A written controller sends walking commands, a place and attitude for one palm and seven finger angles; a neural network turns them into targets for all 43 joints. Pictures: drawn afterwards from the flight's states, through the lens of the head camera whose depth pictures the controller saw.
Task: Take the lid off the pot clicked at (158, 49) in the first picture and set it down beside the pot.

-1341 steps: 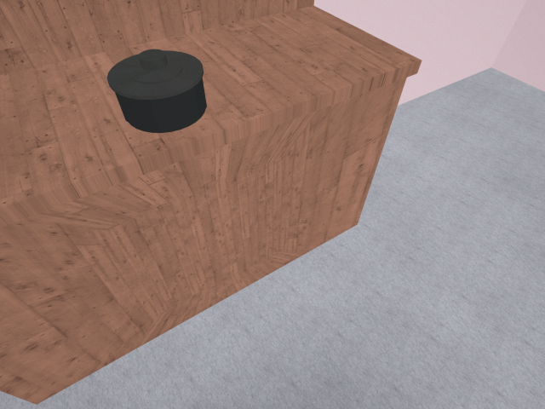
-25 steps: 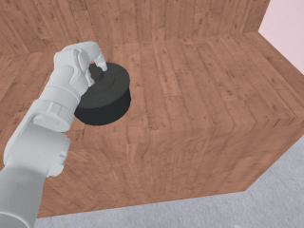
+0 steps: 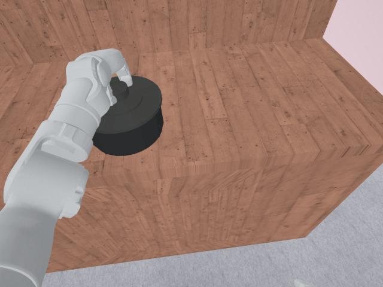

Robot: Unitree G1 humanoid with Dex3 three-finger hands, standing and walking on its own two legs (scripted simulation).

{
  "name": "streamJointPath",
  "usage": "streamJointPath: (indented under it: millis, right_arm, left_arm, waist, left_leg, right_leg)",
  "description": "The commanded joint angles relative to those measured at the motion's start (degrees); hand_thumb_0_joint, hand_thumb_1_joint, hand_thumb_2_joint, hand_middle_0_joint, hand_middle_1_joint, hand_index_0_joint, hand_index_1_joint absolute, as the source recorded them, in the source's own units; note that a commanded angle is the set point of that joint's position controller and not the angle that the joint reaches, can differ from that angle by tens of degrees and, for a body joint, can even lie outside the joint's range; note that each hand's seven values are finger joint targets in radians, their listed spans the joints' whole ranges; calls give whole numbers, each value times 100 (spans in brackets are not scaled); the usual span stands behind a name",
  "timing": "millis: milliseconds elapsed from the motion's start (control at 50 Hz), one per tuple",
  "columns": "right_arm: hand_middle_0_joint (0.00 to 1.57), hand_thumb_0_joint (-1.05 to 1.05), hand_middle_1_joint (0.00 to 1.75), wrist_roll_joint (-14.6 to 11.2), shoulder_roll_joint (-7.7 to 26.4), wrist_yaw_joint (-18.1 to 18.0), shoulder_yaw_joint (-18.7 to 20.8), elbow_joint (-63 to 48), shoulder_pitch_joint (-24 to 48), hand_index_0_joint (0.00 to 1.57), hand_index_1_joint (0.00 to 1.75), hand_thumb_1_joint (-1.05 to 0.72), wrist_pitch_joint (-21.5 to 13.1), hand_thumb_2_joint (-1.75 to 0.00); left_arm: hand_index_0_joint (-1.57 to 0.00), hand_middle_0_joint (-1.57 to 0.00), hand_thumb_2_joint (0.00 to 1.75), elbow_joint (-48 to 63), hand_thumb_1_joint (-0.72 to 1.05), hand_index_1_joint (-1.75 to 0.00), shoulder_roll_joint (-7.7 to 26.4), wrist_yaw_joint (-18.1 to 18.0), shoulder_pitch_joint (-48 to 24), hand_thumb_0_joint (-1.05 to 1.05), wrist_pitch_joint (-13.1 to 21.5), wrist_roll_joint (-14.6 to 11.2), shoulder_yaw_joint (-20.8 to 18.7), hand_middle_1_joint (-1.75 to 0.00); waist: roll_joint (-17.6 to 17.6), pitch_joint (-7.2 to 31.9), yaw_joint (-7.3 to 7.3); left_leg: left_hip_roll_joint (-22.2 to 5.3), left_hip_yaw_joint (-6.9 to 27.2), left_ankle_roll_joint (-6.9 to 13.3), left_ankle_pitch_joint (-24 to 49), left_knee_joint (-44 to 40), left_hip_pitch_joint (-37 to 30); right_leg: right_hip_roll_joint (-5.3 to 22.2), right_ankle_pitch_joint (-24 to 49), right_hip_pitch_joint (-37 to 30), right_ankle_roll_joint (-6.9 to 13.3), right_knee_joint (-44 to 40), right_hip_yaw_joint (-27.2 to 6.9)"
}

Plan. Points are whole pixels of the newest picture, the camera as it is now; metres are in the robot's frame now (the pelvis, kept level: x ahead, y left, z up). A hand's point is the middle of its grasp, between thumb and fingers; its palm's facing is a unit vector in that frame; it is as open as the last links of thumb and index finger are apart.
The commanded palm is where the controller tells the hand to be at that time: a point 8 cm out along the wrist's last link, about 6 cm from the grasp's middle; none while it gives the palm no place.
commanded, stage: lower the open fingers around the knob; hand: left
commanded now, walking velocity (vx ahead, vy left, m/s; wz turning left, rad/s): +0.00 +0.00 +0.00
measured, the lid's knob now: (116, 91) +0.50 +0.15 +0.16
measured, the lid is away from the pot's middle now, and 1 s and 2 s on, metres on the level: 0.00 0.00 0.00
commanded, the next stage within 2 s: close the fingers and squeeze the knob in 0.54 s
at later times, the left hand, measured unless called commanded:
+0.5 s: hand (110, 91) +0.47 +0.16 +0.18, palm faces -0.31 -0.09 -0.95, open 10.0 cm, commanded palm +0.45 +0.15 +0.23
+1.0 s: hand (110, 94) +0.47 +0.15 +0.18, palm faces -0.31 -0.11 -0.94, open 9.5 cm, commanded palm +0.45 +0.16 +0.23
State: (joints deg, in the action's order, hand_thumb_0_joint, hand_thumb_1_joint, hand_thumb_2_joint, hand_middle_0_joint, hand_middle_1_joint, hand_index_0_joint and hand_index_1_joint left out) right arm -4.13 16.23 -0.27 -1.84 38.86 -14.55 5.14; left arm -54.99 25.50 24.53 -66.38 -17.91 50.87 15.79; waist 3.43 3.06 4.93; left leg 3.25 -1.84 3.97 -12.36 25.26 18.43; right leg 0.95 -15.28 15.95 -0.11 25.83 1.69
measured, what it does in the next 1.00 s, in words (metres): stands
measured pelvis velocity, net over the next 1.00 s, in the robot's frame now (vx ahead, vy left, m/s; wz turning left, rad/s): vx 0.00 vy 0.00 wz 0.00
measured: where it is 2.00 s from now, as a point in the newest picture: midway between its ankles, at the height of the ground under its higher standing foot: outside the picture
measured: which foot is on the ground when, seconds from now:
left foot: down 0.00-1.00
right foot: down 0.00-1.00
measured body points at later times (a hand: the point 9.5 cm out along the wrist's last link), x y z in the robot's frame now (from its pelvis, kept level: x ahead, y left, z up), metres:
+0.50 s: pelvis +0.00 +0.00 +0.00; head +0.02 -0.02 +0.45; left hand +0.48 +0.16 +0.23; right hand +0.09 -0.26 -0.13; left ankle +0.00 +0.08 -0.74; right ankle -0.03 -0.12 -0.74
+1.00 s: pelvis +0.00 +0.00 +0.00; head +0.02 -0.02 +0.45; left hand +0.48 +0.16 +0.23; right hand +0.10 -0.25 -0.13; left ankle +0.00 +0.08 -0.74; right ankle -0.03 -0.12 -0.74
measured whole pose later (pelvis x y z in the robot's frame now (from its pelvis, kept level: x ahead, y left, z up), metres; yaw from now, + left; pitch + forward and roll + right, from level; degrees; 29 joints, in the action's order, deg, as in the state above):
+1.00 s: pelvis +0.00 +0.00 +0.00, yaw +0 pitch +5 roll +0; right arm -3.8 15.9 0.1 -1.7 39.1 -14.3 5.2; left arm -52.1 24.4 24.5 -64.2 -19.0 49.9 16.9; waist 3.6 3.4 4.3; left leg 3.6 -1.6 4.2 -12.4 24.9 17.8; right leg 1.3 -15.4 15.2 -0.4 25.4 1.8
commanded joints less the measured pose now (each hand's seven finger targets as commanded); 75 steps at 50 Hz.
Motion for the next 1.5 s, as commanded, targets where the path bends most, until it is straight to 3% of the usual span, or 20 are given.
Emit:
streamJointPath:
  millis: [0,120,160,280,340,480,560,620,640,700,780,860,900,1060,1120,1200,1260,1320,1460,1480]
  right_arm:
    - [20,0,30,12,735,-38,292,-680,89,20,30,-90,-206,-90]
    - [20,0,30,0,780,-69,274,-591,-3,20,30,-90,-178,-90]
    - [20,0,30,21,793,-44,333,-609,-17,20,30,-90,-169,-90]
    - [20,0,30,20,777,-36,309,-644,-7,20,30,-90,-190,-90]
    - [20,0,30,-11,772,-49,281,-633,38,20,30,-90,-182,-90]
    - [20,0,30,11,740,11,309,-622,63,20,30,-90,-147,-90]
    - [20,0,30,19,747,20,350,-684,117,20,30,-90,-166,-90]
    - [20,0,30,15,741,-9,311,-603,86,20,30,-90,-174,-90]
    - [20,0,30,-1,738,-27,288,-604,118,20,30,-90,-176,-90]
    - [20,0,30,22,715,-8,298,-628,167,20,30,-90,-183,-90]
    - [20,0,30,33,731,-2,289,-598,122,20,30,-90,-182,-90]
    - [20,0,30,40,729,0,316,-644,139,20,30,-90,-186,-90]
    - [20,0,30,42,733,-8,292,-629,127,20,30,-90,-194,-90]
    - [20,0,30,25,760,-18,318,-644,123,20,30,-90,-188,-90]
    - [20,0,30,24,729,-18,293,-694,163,20,30,-90,-225,-90]
    - [20,0,30,32,700,22,320,-733,199,20,30,-90,-226,-90]
    - [20,0,30,-4,771,-3,315,-687,182,20,30,-90,-171,-90]
    - [20,0,30,6,722,8,314,-727,239,20,30,-90,-215,-90]
    - [20,0,30,13,720,39,340,-775,326,20,30,-90,-182,-90]
    - [20,0,30,4,691,33,310,-710,296,20,30,-90,-177,-90]
  left_arm:
    - [-89,-89,173,642,-39,-8,876,-38,-2418,0,-14,60,-138,-8]
    - [-89,-89,173,364,-39,-8,1187,-60,-2601,0,-54,58,-347,-8]
    - [-89,-89,173,628,-39,-8,764,-30,-2627,0,-35,-77,-108,-8]
    - [-89,-89,173,622,-39,-8,1152,-7,-2281,0,-5,-39,-428,-8]
    - [-89,-89,173,499,-39,-8,895,17,-2335,0,-53,-27,-148,-8]
    - [-89,-89,173,965,-39,-8,912,-42,-2517,0,-64,-17,-233,-8]
    - [-89,-89,173,1201,-39,-8,501,-44,-2409,0,-84,-166,2,-8]
    - [-89,-89,173,973,-39,-8,960,-74,-2592,0,-131,-33,-300,-8]
    - [-62,-62,112,848,-17,-48,887,-73,-2599,0,-139,-27,-204,-48]
    - [-60,-60,112,988,-14,-57,594,-46,-2579,0,-141,-74,-13,-57]
    - [-59,-59,112,1001,-10,-66,987,-83,-2508,0,-102,-31,-344,-66]
    - [-59,-59,111,1083,-5,-73,605,-48,-2444,0,-109,-150,-83,-73]
    - [-59,-59,110,1133,-3,-76,1099,-80,-2641,0,-99,-6,-392,-76]
    - [-61,-61,106,1065,6,-87,882,-81,-2348,0,-86,-107,-261,-87]
    - [-63,-63,104,1383,10,-90,1363,-129,-2553,0,-79,23,-573,-90]
    - [-65,-65,100,1618,15,-93,906,-89,-2378,0,-90,-29,-258,-93]
    - [-67,-67,98,1225,19,-95,993,-107,-2155,0,-135,-111,-353,-95]
    - [-68,-68,94,1576,23,-97,1118,-102,-2334,0,-151,-13,-413,-97]
    - [-66,-67,104,1756,25,-91,728,-98,-2121,0,-186,-160,-212,-94]
    - [-66,-67,105,1666,26,-91,1017,-109,-2184,0,-188,-50,-392,-95]
  waist:
    - [-616,1774,35]
    - [-732,1575,64]
    - [-526,1726,95]
    - [-826,1781,-6]
    - [-748,1470,56]
    - [-505,1751,15]
    - [-410,1904,58]
    - [-695,1803,30]
    - [-703,1735,45]
    - [-540,1799,49]
    - [-580,1855,-18]
    - [-519,1823,41]
    - [-566,1898,-17]
    - [-489,1761,9]
    - [-455,2071,-86]
    - [-295,2090,-48]
    - [-594,1787,-18]
    - [-455,2034,-68]
    - [-366,1992,-38]
    - [-557,2014,-67]
  left_leg:
    - [-28,350,75,1508,-62,-1226]
    - [-15,335,84,1194,-136,-1032]
    - [-42,374,82,1505,-86,-1258]
    - [-32,343,84,1520,-79,-1147]
    - [-13,296,89,1361,-112,-1078]
    - [-66,423,41,1525,-99,-1348]
    - [-82,464,59,1822,-41,-1571]
    - [-50,405,67,1414,-116,-1361]
    - [-35,378,72,1427,-111,-1313]
    - [-35,415,63,1666,-74,-1434]
    - [-54,436,38,1756,-75,-1404]
    - [-57,457,54,1909,-54,-1485]
    - [-39,429,55,1714,-80,-1415]
    - [-48,395,65,1767,-78,-1392]
    - [-35,421,61,1794,-83,-1461]
    - [-66,452,57,2311,16,-1677]
    - [-68,402,66,1980,-52,-1373]
    - [-72,435,59,2154,-24,-1611]
    - [-81,460,56,2164,0,-1681]
    - [-91,461,38,2106,-20,-1618]
  right_leg:
    - [-201,1977,-169,219,-173,41]
    - [-212,1826,-145,220,-205,35]
    - [-191,1926,-54,241,-209,66]
    - [-204,2067,-311,205,-170,36]
    - [-215,1954,-112,209,-215,59]
    - [-228,1807,-55,247,-177,76]
    - [-215,1875,21,258,-212,87]
    - [-241,1808,-96,238,-210,62]
    - [-237,1843,-84,240,-196,58]
    - [-229,1929,-30,244,-188,67]
    - [-226,1977,-143,258,-147,75]
    - [-211,2022,-89,263,-221,93]
    - [-233,2022,-218,250,-189,53]
    - [-211,2039,-174,260,-243,80]
    - [-219,2147,-402,257,-171,19]
    - [-235,2286,-246,250,-186,38]
    - [-225,2182,-283,251,-238,66]
    - [-236,2249,-298,245,-169,35]
    - [-226,2104,-175,267,-224,71]
    - [-251,2116,-250,248,-167,61]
